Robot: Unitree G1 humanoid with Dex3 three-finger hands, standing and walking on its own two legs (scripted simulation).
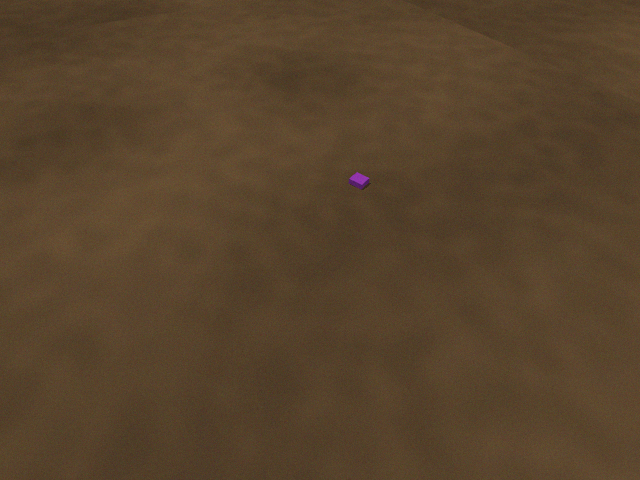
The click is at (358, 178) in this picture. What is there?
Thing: small box
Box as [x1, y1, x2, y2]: [349, 172, 369, 188]
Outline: 356,172 349,178 349,183 361,188 368,182 369,178
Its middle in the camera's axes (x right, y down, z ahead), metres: +0.21 -0.31 +1.97
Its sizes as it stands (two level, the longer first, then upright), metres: 0.078 0.072 0.030
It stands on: the floor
